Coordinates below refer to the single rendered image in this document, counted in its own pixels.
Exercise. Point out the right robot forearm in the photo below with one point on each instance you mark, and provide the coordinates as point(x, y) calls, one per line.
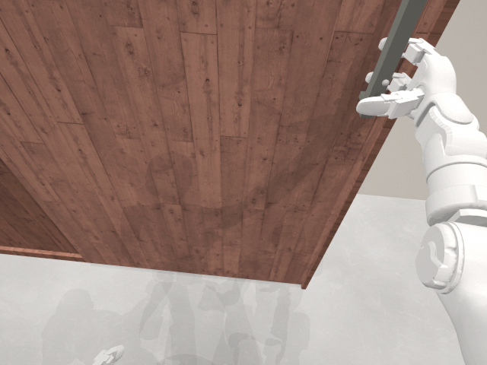
point(454, 155)

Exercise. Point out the right robot upper arm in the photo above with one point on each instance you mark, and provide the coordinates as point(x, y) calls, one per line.
point(452, 261)

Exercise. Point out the right robot hand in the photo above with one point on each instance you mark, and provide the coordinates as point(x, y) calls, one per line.
point(435, 74)

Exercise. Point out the left robot hand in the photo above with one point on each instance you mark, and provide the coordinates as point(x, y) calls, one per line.
point(109, 357)

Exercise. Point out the wardrobe door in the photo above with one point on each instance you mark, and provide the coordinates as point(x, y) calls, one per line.
point(23, 223)
point(214, 137)

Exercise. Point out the handle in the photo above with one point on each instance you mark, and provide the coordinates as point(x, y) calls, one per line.
point(398, 37)

